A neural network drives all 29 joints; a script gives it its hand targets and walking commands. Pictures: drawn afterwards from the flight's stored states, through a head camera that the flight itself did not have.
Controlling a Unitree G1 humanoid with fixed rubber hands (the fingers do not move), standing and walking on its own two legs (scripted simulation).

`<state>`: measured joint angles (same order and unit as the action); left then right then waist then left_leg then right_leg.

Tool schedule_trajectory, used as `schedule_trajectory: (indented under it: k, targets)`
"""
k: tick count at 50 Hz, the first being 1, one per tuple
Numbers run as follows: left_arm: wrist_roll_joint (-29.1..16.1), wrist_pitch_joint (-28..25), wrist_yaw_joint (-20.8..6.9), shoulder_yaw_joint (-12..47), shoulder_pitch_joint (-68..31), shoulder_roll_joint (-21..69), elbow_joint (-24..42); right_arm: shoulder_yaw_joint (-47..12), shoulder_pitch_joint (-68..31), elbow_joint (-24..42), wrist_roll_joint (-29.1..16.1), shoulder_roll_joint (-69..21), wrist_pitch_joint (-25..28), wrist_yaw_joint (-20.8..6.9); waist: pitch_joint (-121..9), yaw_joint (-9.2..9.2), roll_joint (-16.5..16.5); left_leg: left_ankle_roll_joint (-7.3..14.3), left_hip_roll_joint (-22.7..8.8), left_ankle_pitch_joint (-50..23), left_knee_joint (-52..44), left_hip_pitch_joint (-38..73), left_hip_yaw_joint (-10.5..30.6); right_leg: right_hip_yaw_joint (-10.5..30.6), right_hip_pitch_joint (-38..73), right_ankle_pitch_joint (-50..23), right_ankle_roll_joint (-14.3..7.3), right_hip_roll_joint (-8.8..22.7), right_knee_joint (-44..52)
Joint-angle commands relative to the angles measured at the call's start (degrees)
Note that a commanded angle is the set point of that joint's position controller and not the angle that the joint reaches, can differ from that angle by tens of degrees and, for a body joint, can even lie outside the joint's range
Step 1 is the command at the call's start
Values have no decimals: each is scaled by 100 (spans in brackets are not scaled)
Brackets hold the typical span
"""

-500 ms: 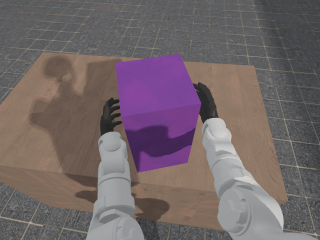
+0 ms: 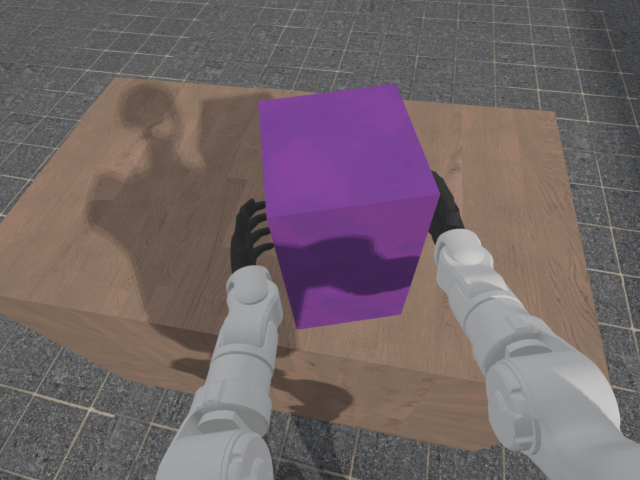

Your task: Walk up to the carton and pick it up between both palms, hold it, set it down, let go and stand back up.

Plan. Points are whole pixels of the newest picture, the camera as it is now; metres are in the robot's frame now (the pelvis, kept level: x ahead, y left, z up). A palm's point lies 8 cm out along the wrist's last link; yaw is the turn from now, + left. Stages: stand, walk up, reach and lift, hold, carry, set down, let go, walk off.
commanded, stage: set down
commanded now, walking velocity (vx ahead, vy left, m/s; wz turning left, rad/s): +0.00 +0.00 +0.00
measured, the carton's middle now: (339, 223) +0.44 +0.06 +0.03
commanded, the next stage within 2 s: none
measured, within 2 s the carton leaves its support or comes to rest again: neither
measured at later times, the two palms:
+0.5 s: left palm (220, 262) +0.36 +0.21 +0.04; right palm (473, 203) +0.48 -0.11 +0.05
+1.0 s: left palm (178, 209) +0.36 +0.22 +0.15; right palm (490, 138) +0.48 -0.10 +0.16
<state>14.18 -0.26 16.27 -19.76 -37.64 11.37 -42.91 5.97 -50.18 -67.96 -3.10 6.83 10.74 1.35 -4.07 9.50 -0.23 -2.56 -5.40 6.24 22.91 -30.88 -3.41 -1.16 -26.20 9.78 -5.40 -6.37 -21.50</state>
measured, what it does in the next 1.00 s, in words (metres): stands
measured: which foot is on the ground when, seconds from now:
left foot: down 0.00-1.00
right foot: down 0.00-1.00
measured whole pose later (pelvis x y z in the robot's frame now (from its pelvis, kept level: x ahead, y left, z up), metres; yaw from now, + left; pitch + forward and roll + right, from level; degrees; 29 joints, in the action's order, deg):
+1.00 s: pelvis -0.02 +0.00 +0.00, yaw +2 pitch +12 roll +0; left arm -2.8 32.3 18.0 -10.6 -45.3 0.4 -22.4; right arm -6.5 -61.1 -57.3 -22.3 23.2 -13.2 -3.0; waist -6.0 11.3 0.4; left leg -2.7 -4.7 3.8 21.8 -29.4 -1.6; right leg -3.0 -25.0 9.2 -5.2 -5.8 -22.4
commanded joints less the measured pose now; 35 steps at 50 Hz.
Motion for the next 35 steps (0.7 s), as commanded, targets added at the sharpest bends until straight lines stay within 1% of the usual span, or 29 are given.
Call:
schedule_trajectory:
  k: [1,3,6,8,10,11,12,15,17,18,19,21,22,23,24,25,26,27,28,29,32,34,35]
  targets:
    - [-398,-567,148,667,-2222,-194,774,-597,-2954,901,-695,854,366,98,-4434,180,-302,123,300,-1855,642,1511,-59,291,1392,-2457,469,287,-263]
    - [-554,-757,155,718,-2215,-238,587,-751,-2950,615,-902,1006,394,59,-4591,225,-392,83,276,-1870,775,1446,-5,285,1165,-2227,427,245,-312]
    - [-689,-940,151,743,-2138,-369,336,-839,-2969,231,-1045,1289,436,-10,-4739,226,-540,43,257,-1824,914,1292,19,278,1016,-2111,407,183,-401]
    - [-769,-1019,121,704,-2101,-457,206,-909,-3056,123,-1107,1387,481,-37,-4751,266,-698,53,281,-1679,970,988,14,314,1088,-2250,465,203,-495]
    - [-833,-1100,90,741,-2147,-529,257,-886,-3092,27,-1143,1530,549,-73,-4813,248,-673,22,295,-1594,980,774,23,321,1197,-2419,495,212,-600]
    - [-844,-1121,73,804,-2076,-510,171,-908,-3056,-97,-1172,1550,581,-90,-4714,216,-662,10,296,-1571,998,732,44,311,1200,-2493,507,210,-628]
    - [-873,-1148,54,846,-2091,-524,228,-904,-3066,-137,-1209,1604,618,-109,-4737,201,-621,-16,302,-1614,1018,718,50,304,1212,-2618,510,211,-639]
    - [-994,-1152,10,1012,-2127,-611,577,-957,-3083,25,-1371,1789,697,-193,-4914,149,-519,-61,328,-1761,1058,767,99,277,1255,-2957,545,224,-682]
    - [-1095,-1088,-16,1158,-2061,-635,791,-1002,-3054,177,-1455,1886,692,-269,-4976,88,-545,-51,327,-1790,1053,786,149,247,1269,-3109,582,226,-717]
    - [-1139,-1047,-32,1228,-2047,-661,959,-996,-3018,250,-1495,1940,682,-308,-5006,75,-518,-57,330,-1822,1033,837,170,231,1259,-3165,583,230,-697]
    - [-1184,-985,-29,1280,-2057,-708,1248,-990,-3030,464,-1542,2030,663,-352,-5149,82,-483,-68,328,-1938,1024,927,185,215,1276,-3244,581,222,-690]
    - [-1254,-754,-23,1447,-1988,-747,1728,-1006,-2980,758,-1658,2205,558,-431,-5275,17,-424,-76,329,-2161,1006,1157,238,185,1310,-3496,579,213,-656]
    - [-1267,-606,-24,1474,-1947,-769,1958,-1041,-2962,910,-1710,2277,486,-470,-5308,20,-427,-60,328,-2235,973,1252,260,179,1318,-3579,588,214,-631]
    - [-1273,-434,-36,1496,-1862,-790,2034,-1104,-2939,1017,-1762,2312,393,-500,-5225,25,-504,-22,329,-2210,930,1314,279,185,1332,-3621,611,228,-593]
    - [-1308,-271,-43,1532,-1828,-829,2305,-1092,-2896,1230,-1805,2391,312,-525,-5288,10,-508,-1,331,-2211,863,1394,300,191,1363,-3657,629,245,-569]
    - [-1312,-82,-44,1566,-1791,-827,2413,-1091,-2861,1330,-1838,2440,209,-551,-5200,-13,-510,18,320,-2175,796,1490,330,193,1342,-3588,635,252,-537]
    - [-1300,101,-47,1530,-1792,-839,2446,-1119,-2889,1398,-1858,2435,101,-573,-5065,32,-562,43,322,-2116,741,1520,330,209,1315,-3477,637,263,-482]
    - [-1327,287,-54,1548,-1756,-845,2564,-1111,-2868,1527,-1875,2471,-9,-585,-4986,14,-648,84,313,-2033,671,1564,349,223,1326,-3394,651,278,-433]
    - [-1357,469,-51,1524,-1762,-901,2757,-1101,-2882,1763,-1898,2503,-113,-587,-5008,37,-712,120,316,-1974,603,1588,340,241,1403,-3327,665,291,-400]
    - [-1342,660,-43,1456,-1841,-952,2866,-1137,-2926,1893,-1925,2502,-241,-579,-4881,84,-723,142,324,-1909,531,1587,330,268,1460,-3274,681,317,-359]
    - [-1318,1289,-21,1308,-1868,-1065,3295,-1193,-2973,2266,-2044,2582,-621,-532,-4689,158,-743,178,341,-1952,378,1723,332,324,1702,-3468,749,356,-322]
    - [-1310,1724,-29,1174,-1813,-1116,3398,-1298,-2981,2448,-2108,2579,-924,-478,-4395,228,-853,222,347,-1860,257,1761,322,373,1842,-3445,795,381,-273]
    - [-1306,1910,-35,1085,-1876,-1155,3457,-1334,-3004,2489,-2148,2556,-1072,-456,-4258,275,-848,235,349,-1738,175,1738,322,407,1880,-3317,816,407,-245]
